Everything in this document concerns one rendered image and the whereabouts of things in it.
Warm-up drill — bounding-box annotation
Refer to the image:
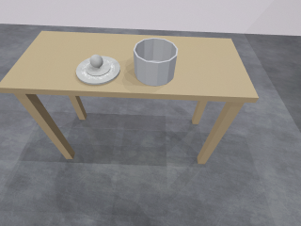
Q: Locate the pot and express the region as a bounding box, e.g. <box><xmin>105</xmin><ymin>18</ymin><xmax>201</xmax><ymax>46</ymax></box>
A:
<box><xmin>133</xmin><ymin>38</ymin><xmax>178</xmax><ymax>87</ymax></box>

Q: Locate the lid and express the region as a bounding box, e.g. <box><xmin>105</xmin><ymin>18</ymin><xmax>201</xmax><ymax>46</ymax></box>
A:
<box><xmin>76</xmin><ymin>56</ymin><xmax>120</xmax><ymax>85</ymax></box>

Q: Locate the table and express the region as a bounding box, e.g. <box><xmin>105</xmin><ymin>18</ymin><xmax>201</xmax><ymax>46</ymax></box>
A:
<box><xmin>0</xmin><ymin>31</ymin><xmax>259</xmax><ymax>165</ymax></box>

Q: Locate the knob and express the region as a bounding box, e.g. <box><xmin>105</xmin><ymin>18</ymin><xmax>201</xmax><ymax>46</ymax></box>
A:
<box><xmin>89</xmin><ymin>55</ymin><xmax>103</xmax><ymax>68</ymax></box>

